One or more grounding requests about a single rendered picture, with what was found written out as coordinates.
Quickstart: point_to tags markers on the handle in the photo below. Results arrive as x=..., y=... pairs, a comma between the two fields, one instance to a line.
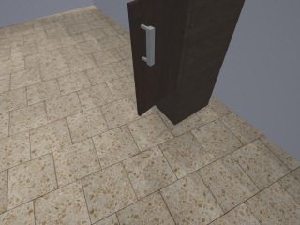
x=150, y=44

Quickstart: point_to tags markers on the cupboard door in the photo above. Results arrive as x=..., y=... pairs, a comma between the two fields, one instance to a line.
x=169, y=18

